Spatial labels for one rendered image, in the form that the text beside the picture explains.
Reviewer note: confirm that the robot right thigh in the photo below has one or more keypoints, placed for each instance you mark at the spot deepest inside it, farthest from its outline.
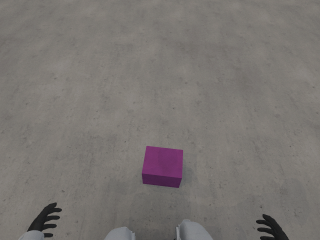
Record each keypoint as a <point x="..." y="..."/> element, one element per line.
<point x="190" y="230"/>

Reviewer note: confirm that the robot thigh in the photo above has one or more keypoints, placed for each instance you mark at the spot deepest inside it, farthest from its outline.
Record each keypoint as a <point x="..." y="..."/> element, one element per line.
<point x="122" y="233"/>
<point x="190" y="230"/>

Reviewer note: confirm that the carton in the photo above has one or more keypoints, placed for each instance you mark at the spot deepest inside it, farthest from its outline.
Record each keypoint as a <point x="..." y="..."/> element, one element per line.
<point x="162" y="166"/>

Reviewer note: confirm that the robot right hand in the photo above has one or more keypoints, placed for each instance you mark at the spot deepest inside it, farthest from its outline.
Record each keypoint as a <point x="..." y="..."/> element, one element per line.
<point x="275" y="230"/>

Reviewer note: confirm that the robot left hand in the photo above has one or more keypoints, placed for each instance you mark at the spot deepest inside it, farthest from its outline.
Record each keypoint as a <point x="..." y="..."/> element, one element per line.
<point x="38" y="223"/>

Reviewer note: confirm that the robot left thigh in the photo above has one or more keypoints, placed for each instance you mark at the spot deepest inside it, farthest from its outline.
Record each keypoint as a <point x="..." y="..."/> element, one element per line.
<point x="122" y="233"/>

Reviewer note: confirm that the left robot forearm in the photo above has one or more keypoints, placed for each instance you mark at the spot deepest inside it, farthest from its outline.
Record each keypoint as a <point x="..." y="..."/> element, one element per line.
<point x="32" y="235"/>

